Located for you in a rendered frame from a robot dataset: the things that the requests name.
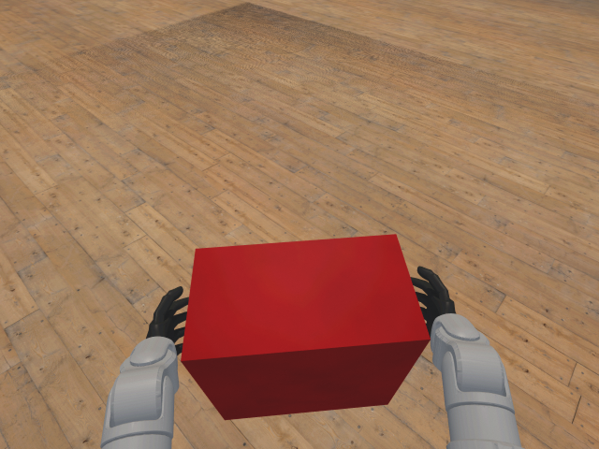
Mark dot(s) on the carton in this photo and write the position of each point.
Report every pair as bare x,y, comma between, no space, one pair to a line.
302,326

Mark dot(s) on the robot right forearm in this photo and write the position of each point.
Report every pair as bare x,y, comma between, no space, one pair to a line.
478,401

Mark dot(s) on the robot left forearm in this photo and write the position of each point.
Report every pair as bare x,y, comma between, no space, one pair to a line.
140,406

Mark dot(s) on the robot left hand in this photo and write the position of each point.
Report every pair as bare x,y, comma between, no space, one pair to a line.
164,321

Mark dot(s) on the robot right hand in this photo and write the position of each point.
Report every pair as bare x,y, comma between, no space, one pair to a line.
437,299

